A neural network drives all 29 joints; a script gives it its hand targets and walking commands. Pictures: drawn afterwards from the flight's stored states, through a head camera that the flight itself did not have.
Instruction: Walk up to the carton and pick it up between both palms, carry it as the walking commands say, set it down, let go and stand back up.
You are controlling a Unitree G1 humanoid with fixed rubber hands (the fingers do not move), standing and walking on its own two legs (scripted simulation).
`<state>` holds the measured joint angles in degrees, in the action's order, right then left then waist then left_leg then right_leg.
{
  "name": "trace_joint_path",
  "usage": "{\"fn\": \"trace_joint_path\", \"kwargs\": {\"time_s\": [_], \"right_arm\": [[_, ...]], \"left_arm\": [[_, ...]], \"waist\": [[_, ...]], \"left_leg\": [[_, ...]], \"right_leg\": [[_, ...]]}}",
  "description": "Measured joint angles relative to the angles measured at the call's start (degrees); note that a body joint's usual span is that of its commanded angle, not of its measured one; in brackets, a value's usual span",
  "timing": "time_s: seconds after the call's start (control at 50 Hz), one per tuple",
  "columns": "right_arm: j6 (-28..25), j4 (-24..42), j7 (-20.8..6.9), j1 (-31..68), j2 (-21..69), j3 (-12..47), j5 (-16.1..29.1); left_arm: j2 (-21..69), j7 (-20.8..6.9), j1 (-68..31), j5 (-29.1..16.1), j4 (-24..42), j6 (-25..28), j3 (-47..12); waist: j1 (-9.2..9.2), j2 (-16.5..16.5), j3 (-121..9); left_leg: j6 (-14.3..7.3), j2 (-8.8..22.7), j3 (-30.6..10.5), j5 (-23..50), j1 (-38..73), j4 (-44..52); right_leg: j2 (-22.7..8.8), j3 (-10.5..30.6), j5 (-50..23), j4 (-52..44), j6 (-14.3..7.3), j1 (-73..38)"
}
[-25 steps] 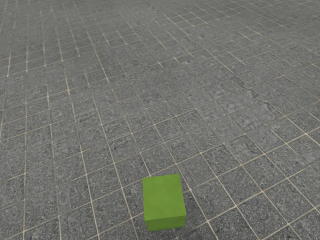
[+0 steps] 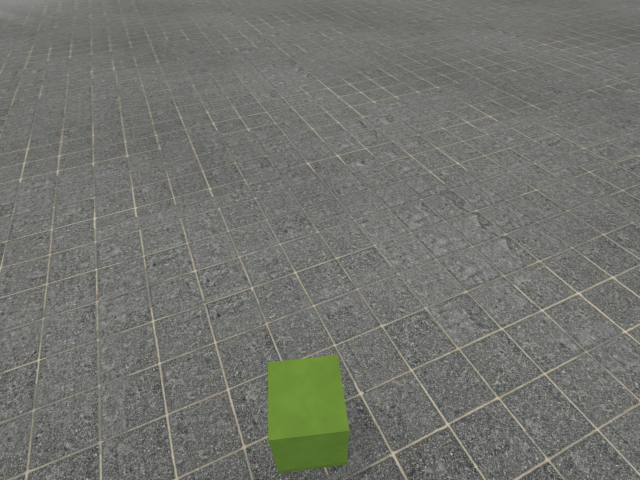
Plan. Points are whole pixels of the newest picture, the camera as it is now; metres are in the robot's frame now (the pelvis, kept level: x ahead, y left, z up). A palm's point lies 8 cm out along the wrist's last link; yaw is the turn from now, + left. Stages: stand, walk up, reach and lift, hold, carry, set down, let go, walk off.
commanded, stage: walk up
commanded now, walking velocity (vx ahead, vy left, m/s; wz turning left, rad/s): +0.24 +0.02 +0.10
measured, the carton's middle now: (307, 414) +0.50 +0.04 -0.64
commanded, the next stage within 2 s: stand in 1.18 s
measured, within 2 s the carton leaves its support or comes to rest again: neither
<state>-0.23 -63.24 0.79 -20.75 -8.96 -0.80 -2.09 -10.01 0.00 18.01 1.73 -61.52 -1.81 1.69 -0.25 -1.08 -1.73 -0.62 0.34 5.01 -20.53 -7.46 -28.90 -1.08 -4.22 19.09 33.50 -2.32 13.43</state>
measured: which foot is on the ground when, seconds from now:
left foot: down 0.00-0.00, up 0.02-0.46, down 0.48-1.00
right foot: down 0.00-1.00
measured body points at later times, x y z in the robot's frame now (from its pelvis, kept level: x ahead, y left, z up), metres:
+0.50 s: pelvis +0.08 +0.01 +0.00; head +0.10 +0.01 +0.45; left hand -0.01 +0.22 -0.15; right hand +0.20 -0.21 -0.15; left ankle +0.15 +0.16 -0.74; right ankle +0.00 -0.09 -0.73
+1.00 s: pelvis +0.10 +0.02 +0.00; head +0.09 +0.02 +0.45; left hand +0.09 +0.24 -0.16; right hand +0.13 -0.20 -0.16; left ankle +0.15 +0.16 -0.73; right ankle +0.00 -0.09 -0.73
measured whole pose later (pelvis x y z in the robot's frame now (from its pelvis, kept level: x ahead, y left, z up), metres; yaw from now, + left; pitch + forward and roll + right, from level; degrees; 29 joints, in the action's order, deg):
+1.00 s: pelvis +0.10 +0.02 +0.00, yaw +2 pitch -3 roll +2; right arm 1.3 -64.9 1.8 -12.7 -9.1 -1.0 -0.5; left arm -7.7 2.8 17.2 0.4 -63.5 -0.2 1.2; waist -1.0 1.2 1.3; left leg 0.6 1.4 4.6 -10.2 -13.7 -27.3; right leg -2.9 -4.0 23.9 25.5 0.5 -1.6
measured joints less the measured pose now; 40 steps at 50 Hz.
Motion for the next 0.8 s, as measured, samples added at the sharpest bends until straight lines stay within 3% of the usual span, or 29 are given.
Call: {"fn": "trace_joint_path", "kwargs": {"time_s": [0.08, 0.12, 0.18, 0.36, 0.44, 0.48, 0.56, 0.8], "right_arm": [[0.33, -0.75, -1.1, 0.11, -0.53, -0.6, 0.36], [0.95, -0.39, -1.71, 1.76, -0.98, -0.99, 0.12], [0.32, 0.69, -2.32, 4.93, -1.74, -1.21, 0.04], [1.09, 2.41, -2.42, 10.95, -4.33, -2.29, 0.16], [0.11, 3.05, -1.17, 13.18, -3.32, -1.59, 0.98], [-0.81, 3.6, -0.61, 13.39, -2.59, -1.27, 1.16], [-0.93, 3.28, 0.05, 13.97, 0.97, -0.33, 1.46], [0.34, 1.37, 1.12, 11.79, 2.04, 0.21, 1.89]], "left_arm": [[0.6, 0.45, 0.84, 0.32, 1.05, 3.08, -0.51], [0.54, 0.78, 1.99, 0.31, 1.3, 3.8, -0.56], [0.67, 1.11, 3.95, -0.14, 0.87, 4.47, -0.31], [1.9, 1.05, 6.7, -0.18, -1.37, 5.4, -0.07], [2.15, 1.81, 6.47, -0.93, -3.03, 4.82, -0.43], [2.5, 1.94, 6.63, -1.4, -3.33, 4.44, -0.72], [1.48, 2.3, 3.43, -1.43, -2.97, 3.1, -1.09], [2.82, 3.26, -2.0, -1.64, -1.84, 2.85, -1.24]], "waist": [[0.84, -1.74, -0.22], [1.42, -1.13, 0.21], [1.87, 0.21, 1.62], [4.19, 0.21, 3.48], [4.31, -0.14, 4.33], [4.3, -0.72, 4.25], [4.77, 3.43, 4.78], [0.42, 2.38, 3.21]], "left_leg": [[0.67, 0.66, -3.17, -5.64, -6.78, -14.7], [0.96, 0.98, -3.2, -3.79, -10.75, -21.98], [1.01, 2.07, -3.29, 0.82, -14.66, -24.94], [2.96, 4.96, -3.54, 9.03, -20.31, -16.81], [1.5, 3.97, -3.87, 9.1, -15.69, -5.36], [1.22, 3.6, -3.09, 16.39, -11.45, 2.3], [1.59, 0.94, -1.11, 11.22, -10.88, 0.21], [1.06, 0.96, -0.25, 9.28, -8.22, 0.31]], "right_leg": [[1.15, -2.55, -2.02, -4.75, -1.35, -3.01], [1.3, -2.36, -3.49, -7.93, -1.38, -4.59], [1.45, -1.38, -5.62, -12.21, -1.83, -6.72], [1.22, -1.68, -5.54, -17.03, -0.94, -10.56], [1.12, -2.23, -2.03, -14.1, 0.2, -11.62], [1.37, -2.3, 1.39, -9.72, 0.94, -10.98], [-1.75, 0.0, 6.28, -3.03, 1.97, -9.07], [-1.93, 0.45, 5.49, -7.21, 2.95, -13.3]]}}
